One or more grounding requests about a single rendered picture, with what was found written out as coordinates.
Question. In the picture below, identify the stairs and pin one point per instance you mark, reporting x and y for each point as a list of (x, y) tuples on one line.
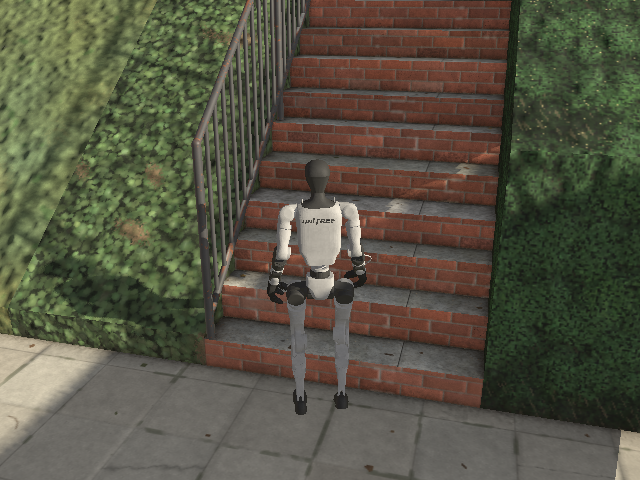
[(403, 99)]

